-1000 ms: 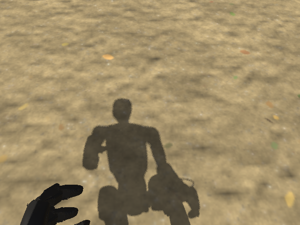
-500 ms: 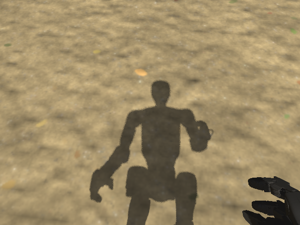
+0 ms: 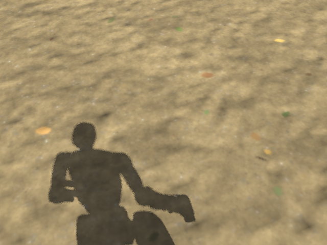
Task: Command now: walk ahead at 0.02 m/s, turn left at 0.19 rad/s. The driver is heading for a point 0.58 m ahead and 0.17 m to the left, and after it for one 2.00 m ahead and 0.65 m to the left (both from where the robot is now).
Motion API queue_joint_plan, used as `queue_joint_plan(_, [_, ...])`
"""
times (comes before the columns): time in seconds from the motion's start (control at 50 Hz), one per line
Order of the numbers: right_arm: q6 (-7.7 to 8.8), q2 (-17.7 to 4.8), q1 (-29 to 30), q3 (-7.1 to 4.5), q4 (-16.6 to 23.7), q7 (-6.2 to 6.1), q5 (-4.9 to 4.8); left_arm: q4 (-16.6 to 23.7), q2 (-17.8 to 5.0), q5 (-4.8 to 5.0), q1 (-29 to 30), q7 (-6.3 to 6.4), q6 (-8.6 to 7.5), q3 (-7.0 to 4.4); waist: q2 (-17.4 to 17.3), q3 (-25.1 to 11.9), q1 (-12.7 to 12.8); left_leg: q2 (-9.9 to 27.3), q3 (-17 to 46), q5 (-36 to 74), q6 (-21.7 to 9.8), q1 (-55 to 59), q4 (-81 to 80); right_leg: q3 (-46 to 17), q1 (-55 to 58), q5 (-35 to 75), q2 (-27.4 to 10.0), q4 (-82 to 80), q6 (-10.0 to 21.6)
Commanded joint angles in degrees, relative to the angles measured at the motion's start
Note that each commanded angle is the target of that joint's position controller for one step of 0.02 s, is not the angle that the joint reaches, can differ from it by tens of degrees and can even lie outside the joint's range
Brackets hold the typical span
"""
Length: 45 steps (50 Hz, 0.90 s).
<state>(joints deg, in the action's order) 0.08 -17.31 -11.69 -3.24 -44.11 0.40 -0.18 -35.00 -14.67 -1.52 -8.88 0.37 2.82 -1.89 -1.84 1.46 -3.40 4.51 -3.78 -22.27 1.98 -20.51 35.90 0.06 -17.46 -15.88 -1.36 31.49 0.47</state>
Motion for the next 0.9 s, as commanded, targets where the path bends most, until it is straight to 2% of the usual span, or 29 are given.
queue_joint_plan(0.02, [0.26,-8.9,3.8,-2.28,4.8,-0.31,-1.66,2.4,-12.4,-1.61,-2.8,0.76,-1.39,-3.76,14.2,-5.3,5.9,-2.2,3.4,-10.5,1.5,-10.8,20.2,-12.5,8.5,18.5,-17.9,-13.3,14.2])
queue_joint_plan(0.04, [-0.76,-8.8,1.6,-2.93,3.3,-1.23,-1.85,2.2,-12.6,-0.94,-1.4,1.09,-1.74,-3.98,13.2,-4.2,5.3,-2.1,4.9,-9.4,1.7,-13.3,26.3,-10.2,8.1,16.8,-16.9,-13.7,12.8])
queue_joint_plan(0.06, [-1.9,-8.7,-0.6,-3.38,2.5,-1.98,-1.48,2.3,-10.6,-0.08,1.0,1.39,-2.12,-3.39,13.6,-2.9,4.3,-2.3,6.0,-7.6,2.3,-14.2,30.7,-7.7,6.7,18.4,-16.8,-13.9,11.9])
queue_joint_plan(0.1, [-3.04,-7.1,-3.3,-3.64,2.2,-2.77,-1.47,2.5,-6.8,-0.09,3.8,2.12,-2.34,-2.24,11.6,-2.6,2.7,-2.6,5.6,-3.6,3.5,-14.9,36.0,-3.3,6.2,20.2,-16.1,-14.0,11.1])
queue_joint_plan(0.14, [-3.37,-5.1,-1.9,-3.29,3.9,-2.91,-1.32,1.8,-5.5,-0.03,4.1,2.7,-2.23,-2.07,10.2,-2.7,3.1,-1.1,4.6,0.1,4.4,-16.9,32.0,-0.8,9.1,18.2,-16.3,-14.0,10.8])
queue_joint_plan(0.2, [-3.31,-2.3,0.6,-2.17,7.3,-1.51,-0.87,0.5,-6.9,0.12,3.3,3.19,-1.85,-2.99,9.2,-4.4,4.6,0.8,3.2,1.2,4.3,-14.5,21.5,1.1,12.8,19.3,-17.9,-13.1,11.4])
queue_joint_plan(0.24, [-3.34,-2.0,0.8,-1.89,9.2,-0.38,-0.79,-0.1,-8.7,0.46,3.7,2.79,-1.8,-3.89,9.6,-5.4,4.6,1.3,1.7,0.3,3.0,-10.5,16.2,2.2,12.5,22.0,-19.5,-12.6,11.8])
queue_joint_plan(0.32, [-4.48,-3.8,-1.3,-2.88,11.3,0.81,-0.99,-1.3,-10.7,2.1,5.0,1.26,-2.36,-5.18,10.2,-5.5,3.3,0.4,-1.3,0.4,-0.6,-4.5,7.9,4.6,12.1,24.3,-21.5,-9.7,9.8])
queue_joint_plan(0.36, [-4.94,-4.0,-4.2,-3.65,11.1,0.73,-1.09,-2.2,-10.2,3.09,5.8,0.66,-2.31,-5.4,8.4,-5.8,1.0,-1.8,-3.0,7.2,-3.5,2.6,-1.6,8.2,9.3,20.5,-19.9,-3.7,5.6])
queue_joint_plan(0.38, [-4.74,-6.3,-7.3,-4.77,10.2,-0.1,-0.76,-3.9,-8.3,3.03,2.8,0.16,-2.21,-5.22,3.0,-6.0,0.2,-3.1,-0.1,15.5,-6.1,9.1,-7.7,11.2,5.0,13.7,-16.0,4.2,1.9])
queue_joint_plan(0.4, [-4.2,-14.9,-10.8,-7.27,10.7,-1.47,-0.59,-2.4,-5.5,0.97,3.5,-0.03,-2.2,-4.47,-14.8,-5.4,-0.1,9.1,19.5,42.8,-12.5,19.7,-12.6,16.0,-11.6,-7.5,-8.1,23.8,-4.2])
queue_joint_plan(0.42, [-2.45,-17.6,-9.1,-7.0,12.8,-1.07,1.47,1.8,-4.2,-0.13,9.5,0.55,-2.49,-3.72,-19.1,-8.3,0.0,17.0,37.4,45.5,-24.1,20.6,-14.7,4.8,-24.4,-25.0,0.5,37.6,-6.7])
queue_joint_plan(0.44, [-0.8,-14.9,-8.6,-6.44,12.9,-0.29,1.69,1.7,-6.9,0.4,12.3,0.89,-2.6,-4.42,-9.6,-10.5,-2.2,16.4,34.2,37.9,-24.2,21.5,-16.4,-2.2,-26.7,-23.2,0.1,42.7,-5.6])
queue_joint_plan(0.46, [0.16,-13.7,-7.0,-5.91,12.6,-0.52,0.9,1.7,-6.6,1.3,12.7,1.26,-2.93,-4.44,-6.3,-8.5,-0.6,13.6,30.7,32.6,-21.1,20.3,-16.6,-4.2,-27.4,-17.8,-0.2,42.1,-3.9])
queue_joint_plan(0.48, [0.16,-12.1,-3.3,-5.47,13.0,-1.03,-0.52,0.4,-7.0,1.09,10.8,1.87,-3.06,-4.71,-2.1,-7.0,1.6,11.0,27.3,29.1,-17.7,18.8,-16.0,-5.4,-27.5,-12.2,-1.4,39.4,-3.3])
queue_joint_plan(0.5, [-0.32,-10.3,0.1,-4.76,13.9,-1.61,-1.43,0.0,-8.3,0.57,9.4,2.27,-3.09,-5.16,-2.5,-6.5,3.3,9.4,25.6,28.0,-15.9,16.6,-15.9,-5.9,-26.2,-8.4,-1.6,36.8,-3.2])
queue_joint_plan(0.52, [-0.72,-8.6,2.4,-3.87,14.8,-2.18,-1.09,-1.7,-8.6,0.69,6.7,2.0,-2.92,-5.29,-3.9,-7.8,4.3,8.7,22.6,30.7,-15.2,15.5,-15.7,-4.6,-23.6,-5.3,-1.1,38.0,-3.6])
queue_joint_plan(0.56, [-0.57,-6.4,3.1,-2.55,15.1,-2.57,0.17,-4.3,-7.9,1.23,2.9,1.47,-2.46,-4.92,-3.2,-10.2,4.4,7.7,18.2,34.9,-14.7,14.9,-15.6,-3.2,-19.1,-1.9,-0.9,37.2,-4.6])
queue_joint_plan(0.58, [-0.13,-5.5,0.5,-2.19,13.7,-2.49,-0.06,-5.2,-7.4,1.48,1.1,0.95,-2.5,-4.53,-2.5,-11.8,3.9,6.5,16.8,21.6,-14.3,16.0,-17.8,-2.3,-18.1,0.8,-1.5,34.0,-4.7])
queue_joint_plan(0.6, [0.36,-5.4,-2.4,-2.0,12.2,-2.22,-0.46,-5.6,-6.6,1.82,0.7,0.28,-2.71,-4.06,-4.0,-11.4,2.7,6.1,17.7,4.5,-13.9,17.1,-21.1,-1.0,-18.9,2.8,-2.0,30.8,-4.7])
queue_joint_plan(0.62, [0.78,-6.4,-3.6,-2.09,11.2,-1.95,-0.22,-5.3,-6.7,2.33,1.7,-0.19,-2.9,-3.95,-6.9,-8.9,1.7,7.1,20.2,-6.2,-13.8,16.9,-24.1,-0.4,-21.1,4.2,-2.3,28.4,-4.5])
queue_joint_plan(0.64, [1.23,-7.6,-3.5,-2.23,11.0,-1.89,0.57,-4.7,-7.9,2.87,3.4,-0.4,-3.15,-4.12,-8.4,-5.8,0.9,8.8,22.5,-11.3,-14.0,16.5,-26.4,-1.1,-23.6,5.5,-2.9,26.8,-4.1])
queue_joint_plan(0.66, [1.78,-8.2,-3.6,-2.29,10.6,-1.96,1.28,-4.4,-8.9,3.12,4.4,-0.52,-3.54,-4.32,-8.2,-3.3,0.5,10.1,23.5,-13.2,-14.1,17.0,-27.9,-2.0,-26.1,6.5,-3.2,25.6,-3.6])
queue_joint_plan(0.68, [2.4,-8.5,-4.0,-2.37,10.0,-2.04,1.54,-4.5,-9.2,3.11,4.6,-0.56,-4.01,-4.44,-7.4,-1.9,0.2,11.2,23.8,-13.7,-13.9,18.5,-28.8,-3.1,-28.9,7.3,-3.3,24.9,-3.3])
queue_joint_plan(0.72, [3.66,-8.4,-4.9,-2.46,8.8,-2.16,1.34,-5.0,-8.9,3.3,3.3,-0.44,-4.83,-4.62,-6.0,-0.3,-0.1,12.9,22.4,-13.4,-13.3,22.3,-29.8,-6.8,-34.7,8.6,-2.4,25.8,-2.8])
queue_joint_plan(0.76, [4.67,-7.4,-4.4,-2.22,8.0,-2.04,1.05,-5.4,-8.5,3.49,1.1,-0.29,-5.26,-4.87,-5.5,0.8,0.9,13.7,19.3,-11.3,-12.3,24.1,-30.3,-9.2,-39.0,10.0,-2.0,28.3,-3.1])
queue_joint_plan(0.82, [5.71,-6.1,-2.7,-1.85,7.2,-1.59,1.12,-5.7,-7.5,3.15,-2.0,-0.46,-5.32,-4.81,-4.8,1.2,2.5,13.7,12.9,-6.6,-11.4,22.5,-30.9,-8.7,-40.2,12.9,-3.2,32.0,-4.4])
queue_joint_plan(0.9, [6.29,-5.9,-3.7,-1.85,5.3,-1.28,1.43,-4.7,-5.8,3.27,-2.2,-1.14,-5.33,-3.99,-2.7,3.3,2.2,13.4,4.2,-0.1,-10.8,21.0,-31.6,-6.1,-40.5,16.8,-5.5,32.5,-4.2])
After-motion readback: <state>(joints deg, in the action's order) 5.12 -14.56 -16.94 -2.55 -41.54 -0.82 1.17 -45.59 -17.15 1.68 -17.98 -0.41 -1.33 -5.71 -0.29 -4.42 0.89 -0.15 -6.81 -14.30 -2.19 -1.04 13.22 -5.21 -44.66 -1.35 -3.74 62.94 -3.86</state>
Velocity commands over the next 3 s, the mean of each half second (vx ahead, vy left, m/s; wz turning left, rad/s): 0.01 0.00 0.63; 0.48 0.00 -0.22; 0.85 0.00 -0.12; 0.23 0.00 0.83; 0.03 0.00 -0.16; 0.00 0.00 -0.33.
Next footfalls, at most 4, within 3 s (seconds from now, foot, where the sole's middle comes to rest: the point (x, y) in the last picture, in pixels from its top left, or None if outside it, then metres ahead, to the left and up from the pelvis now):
0.38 left None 0.00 0.14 -0.77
1.18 right None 0.44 -0.07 -0.77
1.60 left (146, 171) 0.83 0.10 -0.77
2.10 right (166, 139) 1.00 0.00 -0.77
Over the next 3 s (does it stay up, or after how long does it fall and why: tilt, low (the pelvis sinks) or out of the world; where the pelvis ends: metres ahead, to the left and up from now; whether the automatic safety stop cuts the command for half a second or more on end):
stays up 0.87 -0.02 0.00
